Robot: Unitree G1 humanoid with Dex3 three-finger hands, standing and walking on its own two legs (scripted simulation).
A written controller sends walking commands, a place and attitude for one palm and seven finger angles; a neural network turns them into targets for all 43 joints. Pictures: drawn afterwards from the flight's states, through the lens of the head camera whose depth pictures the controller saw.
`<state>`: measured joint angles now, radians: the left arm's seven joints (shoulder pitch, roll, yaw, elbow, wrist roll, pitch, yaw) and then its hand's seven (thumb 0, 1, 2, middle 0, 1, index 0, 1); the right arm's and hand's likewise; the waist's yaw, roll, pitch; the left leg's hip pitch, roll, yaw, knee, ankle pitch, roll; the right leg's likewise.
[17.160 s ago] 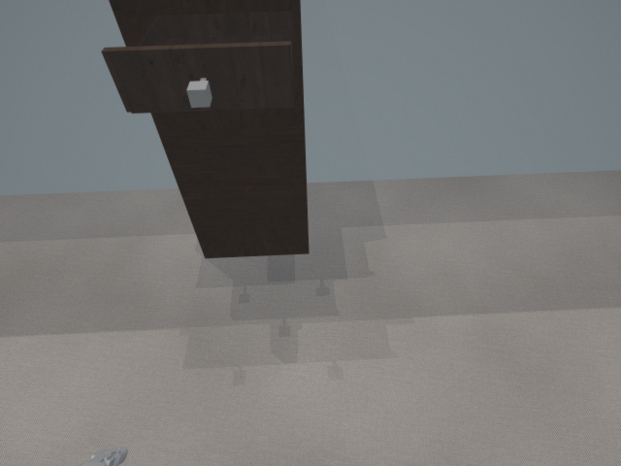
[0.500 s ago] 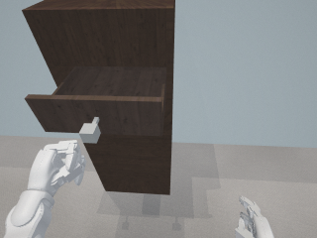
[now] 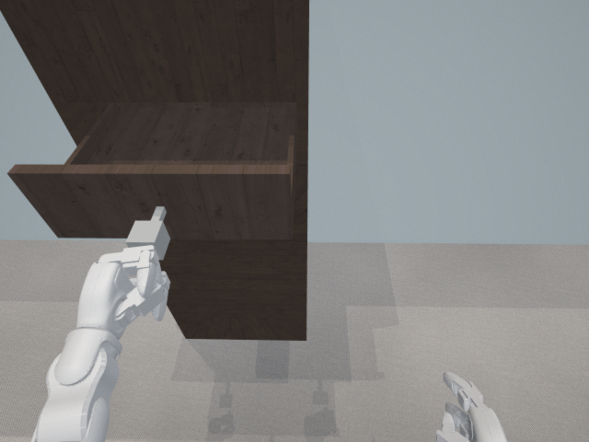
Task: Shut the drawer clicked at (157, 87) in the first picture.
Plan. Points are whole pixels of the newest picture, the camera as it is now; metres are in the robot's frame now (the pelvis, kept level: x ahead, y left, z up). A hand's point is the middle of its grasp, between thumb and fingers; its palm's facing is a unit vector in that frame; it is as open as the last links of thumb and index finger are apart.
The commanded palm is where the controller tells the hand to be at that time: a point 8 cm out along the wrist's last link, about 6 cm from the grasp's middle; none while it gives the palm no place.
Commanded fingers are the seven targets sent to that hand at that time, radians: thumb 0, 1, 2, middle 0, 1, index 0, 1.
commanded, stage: bring the fist close to the handle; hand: left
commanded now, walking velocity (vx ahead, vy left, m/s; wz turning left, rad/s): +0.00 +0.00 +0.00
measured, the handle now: (153, 229) +0.37 +0.22 +0.10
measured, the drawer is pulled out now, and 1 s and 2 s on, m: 0.18 0.15 0.03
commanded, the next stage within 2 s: push the drawer shut in 0.38 s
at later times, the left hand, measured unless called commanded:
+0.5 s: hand (166, 286) +0.29 +0.18 +0.09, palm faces +0.03 -1.00 -0.03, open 3.3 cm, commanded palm +0.26 +0.24 +0.10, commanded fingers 0.00 0.90 0.90 -1.40 -1.60 -1.40 -1.60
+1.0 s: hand (169, 266) +0.32 +0.19 +0.09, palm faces +0.04 -1.00 -0.04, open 3.0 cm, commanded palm +0.32 +0.24 +0.10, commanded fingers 0.00 0.90 0.90 -1.40 -1.60 -1.40 -1.60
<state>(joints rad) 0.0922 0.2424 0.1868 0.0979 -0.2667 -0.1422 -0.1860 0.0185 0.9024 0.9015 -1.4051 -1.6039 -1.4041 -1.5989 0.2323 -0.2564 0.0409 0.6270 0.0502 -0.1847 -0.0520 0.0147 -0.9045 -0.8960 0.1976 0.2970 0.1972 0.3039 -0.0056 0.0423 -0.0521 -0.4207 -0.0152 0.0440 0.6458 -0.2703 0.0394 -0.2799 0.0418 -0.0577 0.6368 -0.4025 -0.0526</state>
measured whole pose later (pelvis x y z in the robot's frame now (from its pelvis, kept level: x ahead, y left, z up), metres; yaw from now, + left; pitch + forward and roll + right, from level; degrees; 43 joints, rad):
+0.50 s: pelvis +0.01 +0.01 +0.00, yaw +0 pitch +4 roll +0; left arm 0.10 0.22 0.16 0.09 -0.25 -0.16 -0.16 0.02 0.90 0.90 -1.41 -1.60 -1.40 -1.60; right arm 0.22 -0.25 0.04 0.60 0.05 -0.13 -0.05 0.01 -0.91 -0.90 0.20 0.30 0.20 0.30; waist -0.01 0.05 -0.06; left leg -0.44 -0.02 0.05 0.66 -0.29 0.05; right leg -0.30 0.04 -0.05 0.65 -0.42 -0.04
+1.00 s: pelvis -0.02 +0.00 +0.00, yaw +2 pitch +3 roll -1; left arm -0.25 0.27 0.14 0.45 -0.25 -0.21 -0.17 -0.02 0.81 0.99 -1.41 -1.60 -1.41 -1.60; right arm 0.22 -0.27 0.05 0.68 0.07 -0.11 -0.07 0.01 -0.91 -0.90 0.20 0.30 0.20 0.30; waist 0.00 0.05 -0.01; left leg -0.48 -0.02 0.01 0.67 -0.24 0.04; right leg -0.33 0.04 -0.10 0.66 -0.39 -0.06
